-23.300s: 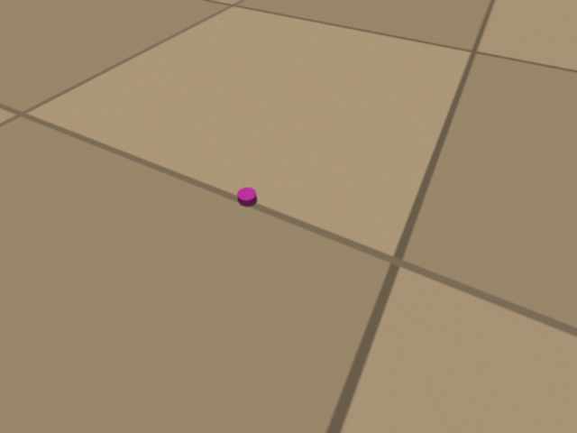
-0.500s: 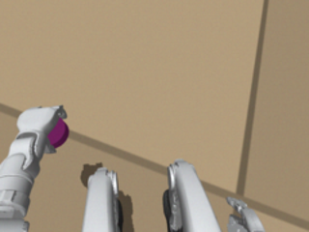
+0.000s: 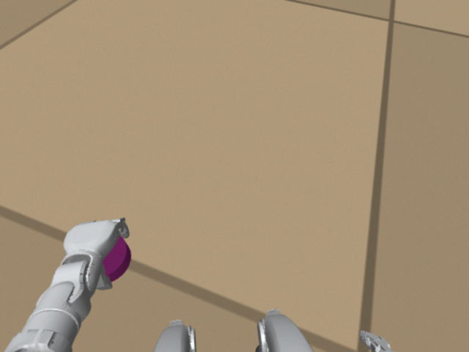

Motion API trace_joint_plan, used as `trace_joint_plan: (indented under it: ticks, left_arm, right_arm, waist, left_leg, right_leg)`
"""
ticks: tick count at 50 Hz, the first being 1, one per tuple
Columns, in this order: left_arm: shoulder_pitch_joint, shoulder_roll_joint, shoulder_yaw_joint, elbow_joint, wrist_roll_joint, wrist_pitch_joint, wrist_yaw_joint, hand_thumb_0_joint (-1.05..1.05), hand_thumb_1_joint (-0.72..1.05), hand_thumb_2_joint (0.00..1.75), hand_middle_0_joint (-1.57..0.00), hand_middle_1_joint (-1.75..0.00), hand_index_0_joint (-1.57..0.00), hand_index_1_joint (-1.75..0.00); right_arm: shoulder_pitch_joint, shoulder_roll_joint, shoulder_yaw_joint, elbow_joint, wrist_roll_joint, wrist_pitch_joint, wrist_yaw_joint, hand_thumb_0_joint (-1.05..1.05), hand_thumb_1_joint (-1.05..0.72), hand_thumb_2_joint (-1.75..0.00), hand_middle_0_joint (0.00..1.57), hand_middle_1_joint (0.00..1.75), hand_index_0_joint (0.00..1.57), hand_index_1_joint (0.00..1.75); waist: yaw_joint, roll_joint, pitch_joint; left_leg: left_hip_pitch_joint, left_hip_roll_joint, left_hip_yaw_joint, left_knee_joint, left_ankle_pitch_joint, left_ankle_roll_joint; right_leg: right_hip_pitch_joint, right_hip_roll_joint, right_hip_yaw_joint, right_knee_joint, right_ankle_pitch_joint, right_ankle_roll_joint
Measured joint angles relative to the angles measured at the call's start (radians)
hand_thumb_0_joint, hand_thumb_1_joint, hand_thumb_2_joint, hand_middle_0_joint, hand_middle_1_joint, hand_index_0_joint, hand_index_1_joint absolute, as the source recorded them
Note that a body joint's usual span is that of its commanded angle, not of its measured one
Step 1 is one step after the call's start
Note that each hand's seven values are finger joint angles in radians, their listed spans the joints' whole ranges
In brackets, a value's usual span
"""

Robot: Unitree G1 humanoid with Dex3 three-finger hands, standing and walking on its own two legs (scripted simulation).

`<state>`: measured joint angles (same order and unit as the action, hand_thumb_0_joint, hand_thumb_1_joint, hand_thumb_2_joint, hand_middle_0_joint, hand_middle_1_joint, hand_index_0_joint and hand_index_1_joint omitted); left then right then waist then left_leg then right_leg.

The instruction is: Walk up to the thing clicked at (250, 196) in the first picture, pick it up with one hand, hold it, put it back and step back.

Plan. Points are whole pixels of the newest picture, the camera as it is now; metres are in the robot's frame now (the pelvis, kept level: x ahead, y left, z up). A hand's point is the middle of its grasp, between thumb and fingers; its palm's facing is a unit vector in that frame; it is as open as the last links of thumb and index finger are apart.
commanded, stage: lift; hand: left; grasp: from above
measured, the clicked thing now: (104, 257) +0.35 +0.24 -0.11
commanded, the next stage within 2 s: hold in 0.34 s
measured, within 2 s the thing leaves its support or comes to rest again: neither
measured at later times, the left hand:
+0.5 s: hand (94, 233) +0.35 +0.22 -0.01, palm faces -0.45 -0.08 -0.89, open 11.1 cm
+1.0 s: hand (86, 219) +0.36 +0.22 +0.03, palm faces -0.46 -0.06 -0.89, open 11.1 cm
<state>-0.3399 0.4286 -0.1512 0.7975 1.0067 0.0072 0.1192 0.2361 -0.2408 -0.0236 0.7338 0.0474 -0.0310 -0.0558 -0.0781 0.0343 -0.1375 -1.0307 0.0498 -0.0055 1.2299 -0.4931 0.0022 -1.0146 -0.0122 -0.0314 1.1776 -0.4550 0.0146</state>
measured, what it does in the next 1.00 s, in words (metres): rises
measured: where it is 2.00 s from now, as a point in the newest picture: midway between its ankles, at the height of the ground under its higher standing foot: outside the picture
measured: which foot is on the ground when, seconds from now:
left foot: down 0.00-1.00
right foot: down 0.00-1.00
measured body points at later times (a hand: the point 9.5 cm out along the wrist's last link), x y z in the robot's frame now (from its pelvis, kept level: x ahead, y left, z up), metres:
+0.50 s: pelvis +0.04 +0.00 +0.07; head +0.09 +0.00 +0.52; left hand +0.37 +0.22 +0.04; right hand +0.13 -0.26 -0.05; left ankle +0.05 +0.12 -0.63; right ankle +0.06 -0.13 -0.63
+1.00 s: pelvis +0.05 +0.00 +0.09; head +0.08 -0.01 +0.54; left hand +0.38 +0.22 +0.08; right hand +0.16 -0.27 -0.03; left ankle +0.05 +0.12 -0.63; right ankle +0.06 -0.13 -0.63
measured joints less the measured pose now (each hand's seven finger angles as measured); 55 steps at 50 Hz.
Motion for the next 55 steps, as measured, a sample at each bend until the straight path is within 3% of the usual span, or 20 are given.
trace_joint_plan:
  ticks: [7,21,55]
  left_arm:
    - [-0.010,-0.032,-0.015,0.046,0.002,0.019,0.034,0.01,-0.12,0.61,-0.46,-0.70,-0.54,-0.70]
    - [0.015,-0.049,-0.032,0.035,-0.011,0.027,0.025,0.01,-0.12,0.62,-0.46,-0.71,-0.54,-0.70]
    - [0.074,-0.035,-0.041,-0.075,0.002,-0.001,-0.094,0.02,-0.14,0.66,-0.44,-0.73,-0.53,-0.72]
  right_arm:
    - [0.013,0.001,-0.007,0.018,-0.005,0.001,0.001,0.01,-0.90,-0.89,0.20,0.30,0.20,0.30]
    - [0.016,0.004,-0.014,0.015,-0.004,0.016,0.009,0.01,-0.90,-0.89,0.20,0.30,0.20,0.30]
    - [0.009,-0.012,-0.022,-0.039,0.010,0.084,0.023,0.01,-0.90,-0.89,0.20,0.30,0.20,0.30]
  waist:
    - [0.004,-0.004,0.022]
    - [0.021,-0.004,0.057]
    - [0.051,0.001,0.082]
  left_leg:
    - [0.152,-0.001,0.010,-0.144,0.040,-0.002]
    - [0.373,-0.008,0.031,-0.368,0.103,-0.003]
    - [0.632,-0.018,0.055,-0.600,0.175,-0.003]
  right_leg:
    - [0.148,0.001,0.005,-0.139,0.038,-0.001]
    - [0.360,-0.002,0.019,-0.352,0.099,0.002]
    - [0.601,-0.005,0.038,-0.561,0.164,0.003]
